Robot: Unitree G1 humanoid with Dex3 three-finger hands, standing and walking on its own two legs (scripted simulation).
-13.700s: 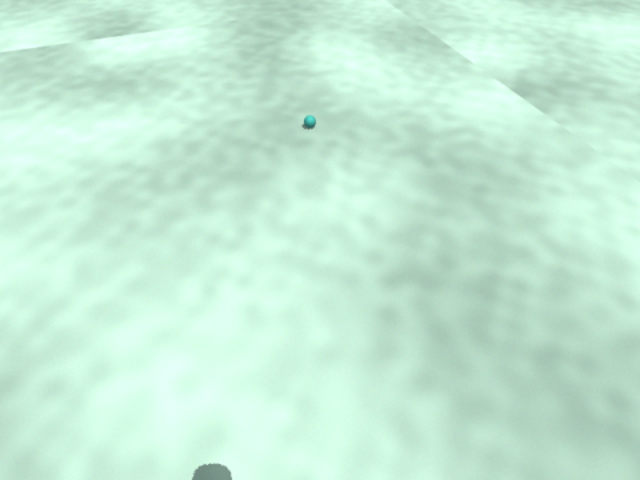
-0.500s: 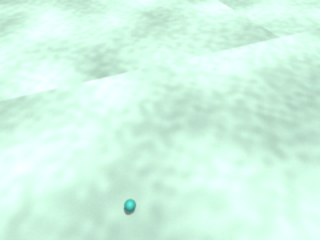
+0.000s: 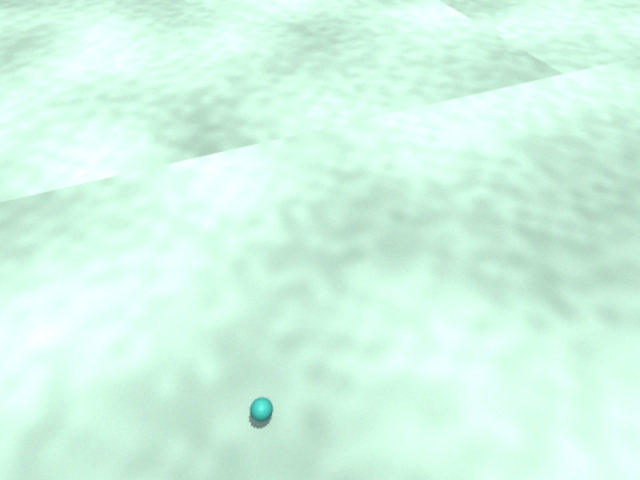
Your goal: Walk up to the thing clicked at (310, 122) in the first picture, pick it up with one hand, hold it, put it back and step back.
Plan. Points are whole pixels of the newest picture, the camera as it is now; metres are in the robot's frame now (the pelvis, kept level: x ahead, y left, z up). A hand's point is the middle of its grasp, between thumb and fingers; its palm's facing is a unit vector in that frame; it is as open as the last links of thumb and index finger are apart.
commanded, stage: rise first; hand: left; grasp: from above
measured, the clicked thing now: (261, 409) +0.45 +0.19 -0.75
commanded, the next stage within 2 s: none
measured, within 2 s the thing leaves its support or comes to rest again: neither
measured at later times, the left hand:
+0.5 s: hand out of the picture +0.14 +0.25 -0.19, palm faces -0.09 -0.92 -0.39, open 12.5 cm
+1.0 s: hand out of the picture +0.13 +0.26 -0.24, palm faces -0.18 -0.87 -0.46, open 14.2 cm
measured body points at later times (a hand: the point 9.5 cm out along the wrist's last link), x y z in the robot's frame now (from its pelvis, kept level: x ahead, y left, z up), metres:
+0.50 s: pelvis -0.01 +0.00 -0.04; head +0.05 +0.00 +0.41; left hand +0.15 +0.30 -0.16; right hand +0.10 -0.26 -0.15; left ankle +0.02 +0.13 -0.75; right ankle -0.03 -0.14 -0.75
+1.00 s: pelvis -0.01 +0.01 -0.10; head +0.10 +0.02 +0.34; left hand +0.14 +0.30 -0.21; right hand +0.17 -0.24 -0.19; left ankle +0.02 +0.13 -0.75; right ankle -0.03 -0.14 -0.75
